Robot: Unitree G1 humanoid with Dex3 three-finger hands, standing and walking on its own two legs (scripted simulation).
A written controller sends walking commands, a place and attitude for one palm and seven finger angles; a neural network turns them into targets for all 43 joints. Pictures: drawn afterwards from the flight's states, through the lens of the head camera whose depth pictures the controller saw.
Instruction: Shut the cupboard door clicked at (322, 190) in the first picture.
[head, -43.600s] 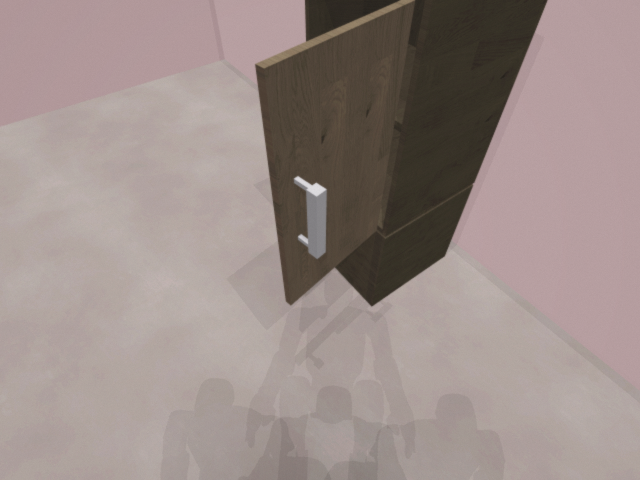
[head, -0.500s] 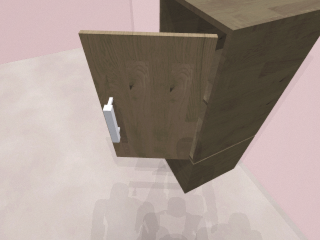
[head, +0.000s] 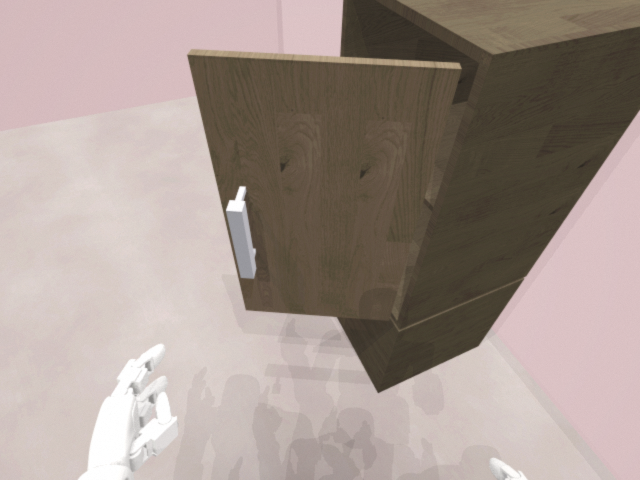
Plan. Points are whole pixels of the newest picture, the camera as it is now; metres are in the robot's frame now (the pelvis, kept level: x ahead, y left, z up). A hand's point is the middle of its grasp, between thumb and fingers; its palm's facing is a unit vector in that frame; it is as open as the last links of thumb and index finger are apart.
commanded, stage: raise the hand and make a fist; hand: left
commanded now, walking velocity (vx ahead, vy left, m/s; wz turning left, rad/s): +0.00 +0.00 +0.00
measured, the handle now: (245, 233) +0.51 +0.15 -0.02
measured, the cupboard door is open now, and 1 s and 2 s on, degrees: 62 62 62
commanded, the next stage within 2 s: bring the fist close to the handle in 1.76 s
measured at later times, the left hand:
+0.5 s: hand (195, 451) +0.17 +0.15 -0.02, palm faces -0.09 -1.00 -0.05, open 5.0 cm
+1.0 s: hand (175, 403) +0.22 +0.19 -0.02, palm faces -0.05 -1.00 -0.03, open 3.2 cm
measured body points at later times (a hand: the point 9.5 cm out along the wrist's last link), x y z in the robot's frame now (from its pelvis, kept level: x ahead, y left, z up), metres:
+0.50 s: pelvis -0.04 -0.01 -0.10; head +0.00 -0.01 +0.35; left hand +0.17 +0.21 -0.02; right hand +0.17 -0.23 -0.15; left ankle +0.06 +0.08 -0.71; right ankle +0.03 -0.09 -0.71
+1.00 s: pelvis +0.01 +0.02 -0.08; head +0.09 +0.03 +0.37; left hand +0.22 +0.25 -0.02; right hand +0.21 -0.21 -0.14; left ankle +0.06 +0.08 -0.71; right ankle +0.03 -0.09 -0.71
